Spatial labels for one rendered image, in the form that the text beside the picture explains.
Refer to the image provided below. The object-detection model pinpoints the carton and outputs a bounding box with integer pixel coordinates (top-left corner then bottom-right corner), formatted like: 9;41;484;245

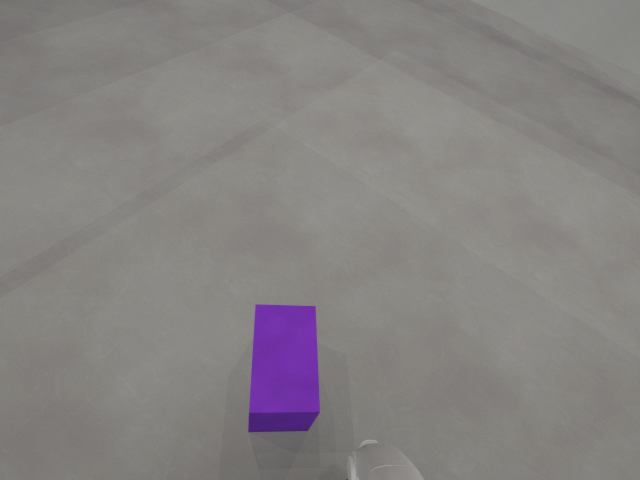
248;304;320;432

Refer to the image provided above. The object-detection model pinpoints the robot right shin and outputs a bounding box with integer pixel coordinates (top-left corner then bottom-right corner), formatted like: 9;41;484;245
358;440;378;449

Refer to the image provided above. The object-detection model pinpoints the right robot thigh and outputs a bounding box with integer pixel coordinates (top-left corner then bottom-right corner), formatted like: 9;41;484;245
347;443;424;480

